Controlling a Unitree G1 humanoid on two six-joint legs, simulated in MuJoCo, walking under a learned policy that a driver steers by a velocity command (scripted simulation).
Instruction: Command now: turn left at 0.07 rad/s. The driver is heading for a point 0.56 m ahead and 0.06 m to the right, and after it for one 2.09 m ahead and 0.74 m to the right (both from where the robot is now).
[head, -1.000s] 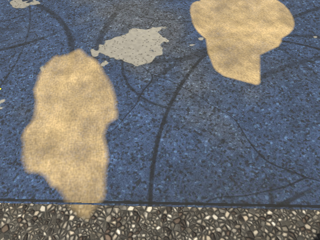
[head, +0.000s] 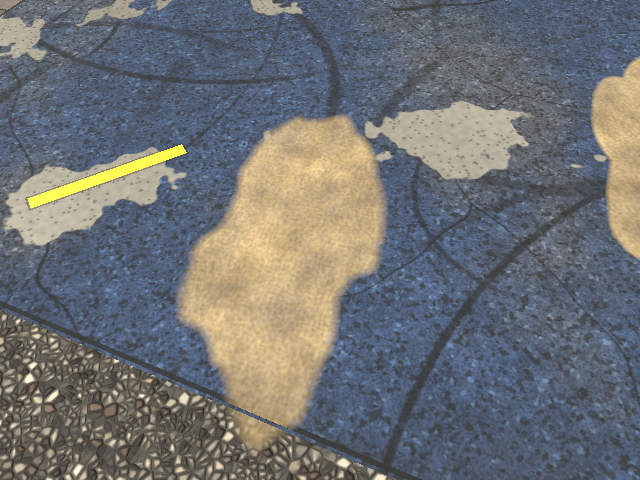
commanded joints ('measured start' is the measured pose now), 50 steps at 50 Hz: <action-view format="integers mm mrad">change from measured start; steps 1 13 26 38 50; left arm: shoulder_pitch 72 18 358 336 280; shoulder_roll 118 124 217 69 43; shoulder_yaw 31 34 67 8 12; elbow -23 112 203 216 220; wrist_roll -13 7 15 5 16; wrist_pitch -16 12 -54 -97 -41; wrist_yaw -7 -9 -21 -13 3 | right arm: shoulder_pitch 4 46 -66 -245 -4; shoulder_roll -151 -137 -84 5 -37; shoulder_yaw -22 -10 -18 17 6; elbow -5 122 34 -16 62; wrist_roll -5 -8 -32 -25 16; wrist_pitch -25 -30 -85 -85 -102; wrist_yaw -12 -13 27 58 14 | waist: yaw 56 -8 91 40 -8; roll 31 54 -211 -109 21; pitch -88 24 103 96 -124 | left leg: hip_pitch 105 -69 -621 -524 52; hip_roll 130 94 -5 46 352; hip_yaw -98 -150 17 181 -231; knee -23 -147 571 357 -91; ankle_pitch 422 -345 -248 145 628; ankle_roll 54 115 121 24 338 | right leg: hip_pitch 19 -4 261 193 -229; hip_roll -115 -25 -428 -187 -39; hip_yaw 117 39 680 59 62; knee -113 -35 -414 -282 769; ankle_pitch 290 -213 -619 653 -237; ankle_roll -16 -16 -189 -125 12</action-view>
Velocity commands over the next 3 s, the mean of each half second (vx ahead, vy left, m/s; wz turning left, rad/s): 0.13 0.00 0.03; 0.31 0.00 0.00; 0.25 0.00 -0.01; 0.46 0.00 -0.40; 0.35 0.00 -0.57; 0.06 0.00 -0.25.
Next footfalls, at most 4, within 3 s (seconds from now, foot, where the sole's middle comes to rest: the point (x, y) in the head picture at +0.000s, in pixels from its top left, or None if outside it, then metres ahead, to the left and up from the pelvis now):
0.92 left None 0.37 0.06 -0.78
1.42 right None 0.33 -0.11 -0.78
1.82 left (305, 411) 0.64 0.09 -0.78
2.32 right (420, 330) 0.85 -0.18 -0.78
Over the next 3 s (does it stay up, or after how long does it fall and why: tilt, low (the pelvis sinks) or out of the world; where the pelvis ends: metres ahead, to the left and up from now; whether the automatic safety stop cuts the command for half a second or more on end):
stays up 0.86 -0.08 0.00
